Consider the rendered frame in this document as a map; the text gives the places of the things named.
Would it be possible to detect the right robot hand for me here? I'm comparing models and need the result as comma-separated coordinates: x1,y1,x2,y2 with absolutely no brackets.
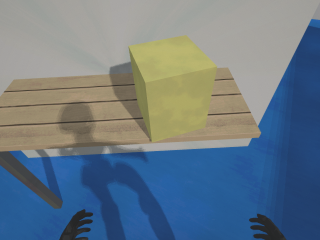
249,214,286,240

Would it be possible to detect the table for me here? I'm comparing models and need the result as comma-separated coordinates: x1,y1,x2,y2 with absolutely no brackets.
0,67,261,209

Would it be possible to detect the carton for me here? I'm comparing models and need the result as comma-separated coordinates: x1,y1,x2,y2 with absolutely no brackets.
128,35,217,143

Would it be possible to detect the left robot hand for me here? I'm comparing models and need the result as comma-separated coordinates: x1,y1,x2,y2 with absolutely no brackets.
59,209,93,240

